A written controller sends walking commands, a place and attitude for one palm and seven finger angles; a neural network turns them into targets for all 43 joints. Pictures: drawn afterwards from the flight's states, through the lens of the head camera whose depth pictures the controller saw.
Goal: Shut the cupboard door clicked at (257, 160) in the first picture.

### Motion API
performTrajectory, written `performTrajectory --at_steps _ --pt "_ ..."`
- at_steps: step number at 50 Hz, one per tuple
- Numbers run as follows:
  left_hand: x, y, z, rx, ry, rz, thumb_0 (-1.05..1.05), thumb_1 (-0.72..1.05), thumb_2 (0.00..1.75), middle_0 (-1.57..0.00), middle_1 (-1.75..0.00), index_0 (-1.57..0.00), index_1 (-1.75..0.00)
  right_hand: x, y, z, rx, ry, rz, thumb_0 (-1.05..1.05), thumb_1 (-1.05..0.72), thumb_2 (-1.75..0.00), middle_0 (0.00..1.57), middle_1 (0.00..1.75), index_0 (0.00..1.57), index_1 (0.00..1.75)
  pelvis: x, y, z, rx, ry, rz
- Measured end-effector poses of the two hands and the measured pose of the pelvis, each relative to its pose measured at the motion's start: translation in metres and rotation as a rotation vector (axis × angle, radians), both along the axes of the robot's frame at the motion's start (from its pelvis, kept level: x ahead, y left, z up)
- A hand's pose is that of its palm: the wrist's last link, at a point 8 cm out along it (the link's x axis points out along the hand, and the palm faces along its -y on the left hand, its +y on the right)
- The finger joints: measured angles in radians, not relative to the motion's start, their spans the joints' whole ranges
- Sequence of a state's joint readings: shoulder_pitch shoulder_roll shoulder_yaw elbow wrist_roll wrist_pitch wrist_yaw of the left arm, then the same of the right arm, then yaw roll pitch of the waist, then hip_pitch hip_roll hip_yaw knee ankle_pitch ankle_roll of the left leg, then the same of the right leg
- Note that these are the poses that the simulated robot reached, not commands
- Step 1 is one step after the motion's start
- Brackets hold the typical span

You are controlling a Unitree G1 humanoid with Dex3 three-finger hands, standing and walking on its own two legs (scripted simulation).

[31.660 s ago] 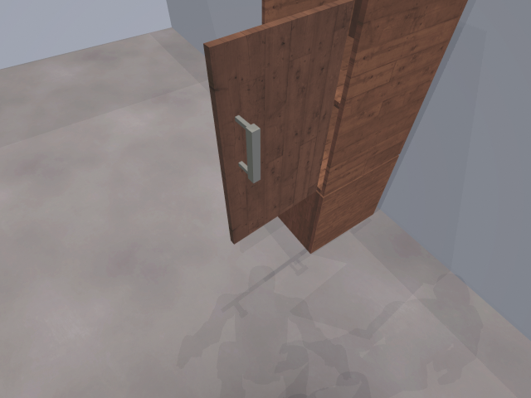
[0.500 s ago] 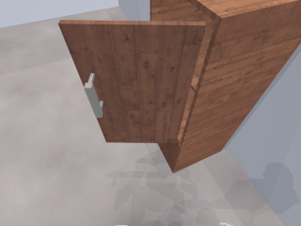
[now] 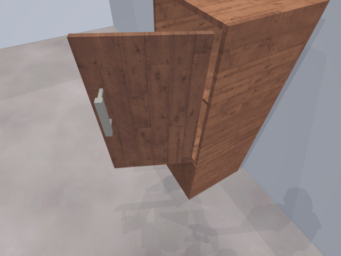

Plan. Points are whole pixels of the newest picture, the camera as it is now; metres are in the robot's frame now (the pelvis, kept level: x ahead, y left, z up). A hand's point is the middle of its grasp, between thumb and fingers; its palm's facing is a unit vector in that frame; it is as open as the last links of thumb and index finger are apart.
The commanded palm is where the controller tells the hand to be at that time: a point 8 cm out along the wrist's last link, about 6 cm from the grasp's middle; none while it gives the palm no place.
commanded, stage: come to a stop and stand still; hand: left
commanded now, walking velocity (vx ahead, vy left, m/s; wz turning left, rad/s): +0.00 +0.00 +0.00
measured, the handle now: (105, 113) +0.49 +0.22 +0.03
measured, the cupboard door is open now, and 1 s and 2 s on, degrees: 65 65 65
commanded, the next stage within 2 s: look again from close up in 0.14 s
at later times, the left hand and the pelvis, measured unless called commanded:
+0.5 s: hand out of the picture +0.03 +0.20 -0.18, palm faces -0.02 -0.98 -0.21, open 7.3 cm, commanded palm none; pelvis +0.02 +0.01 +0.00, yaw +0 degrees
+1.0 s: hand (74, 241) +0.17 +0.24 -0.08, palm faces +0.28 -0.92 -0.26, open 7.3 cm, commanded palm +0.12 +0.27 -0.06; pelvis +0.01 +0.01 -0.01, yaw +6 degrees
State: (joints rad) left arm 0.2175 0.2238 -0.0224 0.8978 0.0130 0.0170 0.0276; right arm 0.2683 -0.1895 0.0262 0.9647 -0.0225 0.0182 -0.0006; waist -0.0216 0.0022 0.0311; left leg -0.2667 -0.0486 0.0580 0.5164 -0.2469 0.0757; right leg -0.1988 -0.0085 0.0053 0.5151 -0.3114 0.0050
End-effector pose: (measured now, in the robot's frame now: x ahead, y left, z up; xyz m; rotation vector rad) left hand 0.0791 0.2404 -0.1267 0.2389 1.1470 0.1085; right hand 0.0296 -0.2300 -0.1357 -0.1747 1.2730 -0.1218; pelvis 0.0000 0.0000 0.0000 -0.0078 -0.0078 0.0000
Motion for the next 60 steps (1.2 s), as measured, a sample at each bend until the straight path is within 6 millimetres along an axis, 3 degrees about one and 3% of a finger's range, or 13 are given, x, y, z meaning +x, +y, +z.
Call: performTrajectory --at_steps 8,13,18,32,45,47,49,52,54,57,60 --pt "-0.035 0.006 -0.008 -0.007 0.113 0.033 0.01 0.91 0.90 -0.20 -0.29 -0.21 -0.30 -0.018 0.001 0.001 -0.012 0.078 -0.008 0.01 -0.91 -0.90 0.20 0.30 0.20 0.30 0.002 0.005 0.002 0.002 0.010 -0.001" --pt "-0.055 0.008 -0.013 -0.015 0.186 0.052 0.01 0.91 0.90 -0.20 -0.29 -0.21 -0.30 -0.009 -0.003 0.004 -0.038 0.075 -0.006 0.01 -0.91 -0.90 0.20 0.30 0.20 0.30 0.007 0.007 0.003 0.001 0.004 -0.006" --pt "-0.063 0.009 -0.016 -0.022 0.223 0.062 0.01 0.91 0.90 -0.20 -0.29 -0.20 -0.30 0.011 -0.008 0.008 -0.062 0.044 0.004 0.01 -0.91 -0.90 0.20 0.30 0.20 0.30 0.012 0.009 0.003 0.001 -0.002 -0.009" --pt "-0.036 0.018 -0.015 -0.017 0.175 0.064 0.01 0.91 0.90 -0.20 -0.29 -0.21 -0.30 0.061 -0.007 0.016 -0.080 -0.042 0.044 0.00 -0.90 -0.90 0.20 0.30 0.20 0.30 0.023 0.012 0.005 0.004 -0.002 -0.004" --pt "-0.014 0.027 -0.010 0.013 0.131 0.053 0.00 0.91 0.90 -0.20 -0.29 -0.20 -0.30 0.058 -0.008 0.015 -0.082 -0.027 0.031 0.00 -0.90 -0.90 0.20 0.30 0.20 0.30 0.027 0.013 0.006 0.005 -0.001 -0.002" --pt "0.013 0.039 0.011 0.044 -0.077 0.155 0.01 0.90 0.90 -0.20 -0.30 -0.21 -0.30 0.058 -0.010 0.019 -0.104 -0.134 0.020 0.01 -0.90 -0.90 0.20 0.30 0.20 0.30 0.020 0.011 0.001 0.000 -0.011 0.029" --pt "0.046 0.042 0.053 0.087 -0.401 0.171 0.02 0.91 0.90 -0.21 -0.30 -0.21 -0.31 0.061 -0.014 0.020 -0.107 -0.263 0.009 0.01 -0.90 -0.90 0.20 0.30 0.20 0.30 0.015 0.007 -0.009 -0.001 -0.021 0.077" --pt "0.084 0.036 0.110 0.070 -0.826 0.177 0.02 0.91 0.90 -0.22 -0.32 -0.23 -0.33 0.072 -0.020 0.007 -0.075 -0.382 0.037 0.01 -0.90 -0.90 0.20 0.30 0.20 0.30 0.013 0.005 -0.029 -0.011 0.016 0.124" --pt "0.100 0.030 0.130 0.021 -1.068 0.144 0.01 0.91 0.90 -0.24 -0.34 -0.25 -0.35 0.084 -0.024 -0.006 -0.056 -0.449 0.057 0.01 -0.90 -0.90 0.20 0.30 0.20 0.30 0.008 0.001 -0.048 0.000 0.069 0.112" --pt "0.107 0.021 0.124 -0.056 -1.274 -0.002 0.01 0.91 0.90 -0.28 -0.38 -0.28 -0.39 0.109 -0.030 -0.025 -0.037 -0.566 0.097 0.01 -0.90 -0.90 0.20 0.30 0.20 0.30 -0.002 -0.010 -0.084 0.042 0.149 0.070" --pt "0.094 0.016 0.098 -0.134 -1.153 -0.087 0.00 0.91 0.90 -0.32 -0.43 -0.33 -0.44 0.127 -0.029 -0.027 -0.010 -0.647 0.116 0.01 -0.90 -0.90 0.20 0.30 0.20 0.30 -0.014 -0.018 -0.097 0.018 0.167 0.048"
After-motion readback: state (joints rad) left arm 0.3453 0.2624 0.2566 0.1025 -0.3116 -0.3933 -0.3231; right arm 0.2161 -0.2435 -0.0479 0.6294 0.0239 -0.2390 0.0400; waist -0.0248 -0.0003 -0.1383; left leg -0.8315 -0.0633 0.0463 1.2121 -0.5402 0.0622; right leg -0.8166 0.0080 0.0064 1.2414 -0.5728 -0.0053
